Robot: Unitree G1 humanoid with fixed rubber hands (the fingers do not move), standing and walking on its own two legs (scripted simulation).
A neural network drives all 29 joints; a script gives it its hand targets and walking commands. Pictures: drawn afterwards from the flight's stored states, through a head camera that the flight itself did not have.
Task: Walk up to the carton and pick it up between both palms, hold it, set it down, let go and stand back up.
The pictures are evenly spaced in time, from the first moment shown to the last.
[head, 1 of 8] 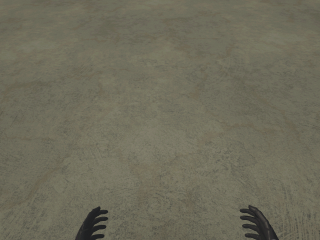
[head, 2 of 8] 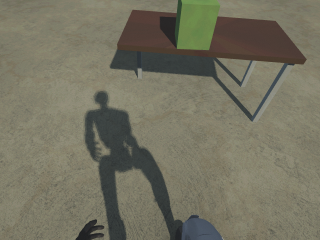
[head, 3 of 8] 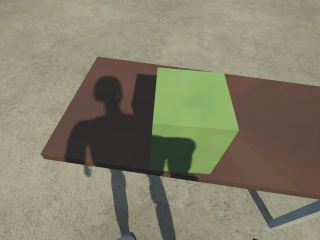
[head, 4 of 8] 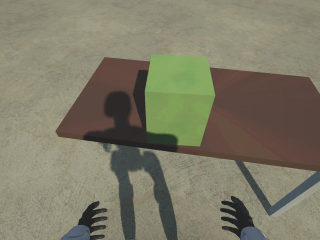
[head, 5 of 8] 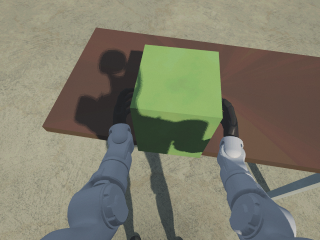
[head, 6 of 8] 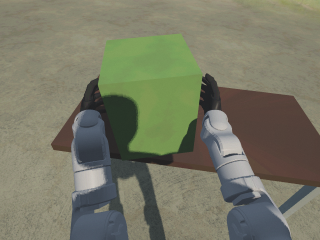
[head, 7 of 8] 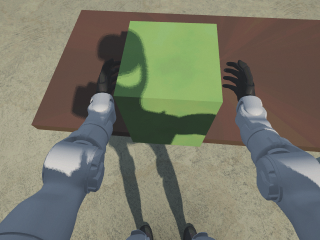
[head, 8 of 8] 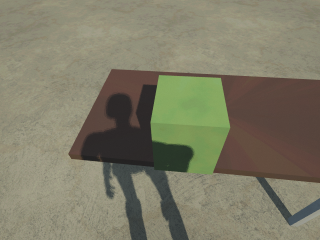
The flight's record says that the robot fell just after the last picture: no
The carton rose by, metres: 0.19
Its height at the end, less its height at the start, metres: +0.00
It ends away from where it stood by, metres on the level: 0.05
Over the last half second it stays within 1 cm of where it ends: yes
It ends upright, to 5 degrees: yes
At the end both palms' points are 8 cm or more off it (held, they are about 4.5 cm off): yes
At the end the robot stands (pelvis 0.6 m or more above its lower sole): yes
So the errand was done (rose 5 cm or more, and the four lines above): yes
